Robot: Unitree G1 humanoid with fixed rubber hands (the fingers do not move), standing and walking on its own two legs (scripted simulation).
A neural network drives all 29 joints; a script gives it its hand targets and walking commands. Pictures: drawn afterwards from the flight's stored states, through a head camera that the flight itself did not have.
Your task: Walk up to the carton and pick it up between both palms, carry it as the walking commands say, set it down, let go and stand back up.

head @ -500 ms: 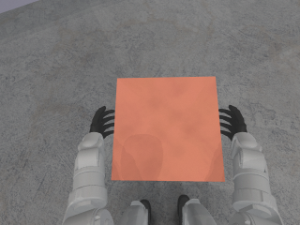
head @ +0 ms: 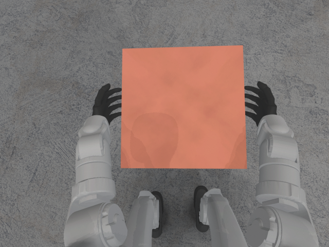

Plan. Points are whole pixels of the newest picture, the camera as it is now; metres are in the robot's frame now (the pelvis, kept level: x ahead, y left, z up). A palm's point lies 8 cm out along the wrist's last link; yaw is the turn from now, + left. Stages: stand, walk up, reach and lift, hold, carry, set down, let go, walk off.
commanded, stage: set down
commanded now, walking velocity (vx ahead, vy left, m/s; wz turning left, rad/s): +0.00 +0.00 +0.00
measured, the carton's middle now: (181, 111) +0.46 -0.01 -0.15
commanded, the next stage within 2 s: none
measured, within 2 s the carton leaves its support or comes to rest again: neither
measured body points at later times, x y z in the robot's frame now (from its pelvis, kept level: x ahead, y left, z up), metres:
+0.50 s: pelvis -0.01 +0.00 -0.09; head +0.25 +0.00 +0.28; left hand +0.47 +0.18 -0.17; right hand +0.46 -0.20 -0.17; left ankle +0.07 +0.11 -0.62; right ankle +0.10 -0.11 -0.62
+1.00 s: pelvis -0.02 +0.00 -0.16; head +0.28 +0.00 +0.17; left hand +0.50 +0.18 -0.26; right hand +0.48 -0.20 -0.26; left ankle +0.07 +0.11 -0.62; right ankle +0.10 -0.11 -0.62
